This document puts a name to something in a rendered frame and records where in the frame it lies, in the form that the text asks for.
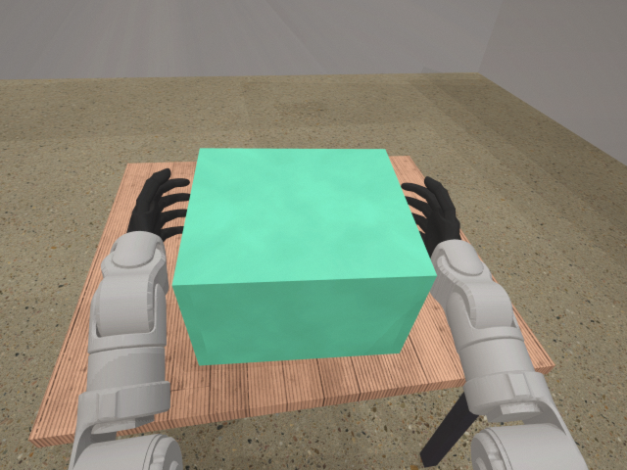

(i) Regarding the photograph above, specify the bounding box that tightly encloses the robot left hand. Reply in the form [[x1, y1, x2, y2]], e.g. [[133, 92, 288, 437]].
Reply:
[[126, 168, 190, 242]]

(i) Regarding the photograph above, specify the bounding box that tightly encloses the left robot forearm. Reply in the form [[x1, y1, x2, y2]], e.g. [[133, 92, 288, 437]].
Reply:
[[68, 231, 170, 470]]

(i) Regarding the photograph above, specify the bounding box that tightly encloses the right robot forearm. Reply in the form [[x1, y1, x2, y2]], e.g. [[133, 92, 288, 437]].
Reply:
[[429, 240, 589, 470]]

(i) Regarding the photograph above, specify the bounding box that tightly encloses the robot left upper arm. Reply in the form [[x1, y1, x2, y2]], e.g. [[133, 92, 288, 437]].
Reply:
[[73, 434, 183, 470]]

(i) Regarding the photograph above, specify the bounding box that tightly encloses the table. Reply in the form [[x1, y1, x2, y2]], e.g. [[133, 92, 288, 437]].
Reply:
[[28, 156, 555, 468]]

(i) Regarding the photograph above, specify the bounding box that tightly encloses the robot right upper arm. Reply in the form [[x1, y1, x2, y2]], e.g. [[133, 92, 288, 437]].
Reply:
[[471, 423, 586, 470]]

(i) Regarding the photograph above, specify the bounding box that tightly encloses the robot right hand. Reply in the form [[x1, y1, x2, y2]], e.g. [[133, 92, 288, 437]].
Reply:
[[401, 176, 461, 258]]

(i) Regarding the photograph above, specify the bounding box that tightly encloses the carton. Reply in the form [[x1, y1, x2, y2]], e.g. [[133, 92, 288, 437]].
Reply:
[[171, 148, 437, 365]]

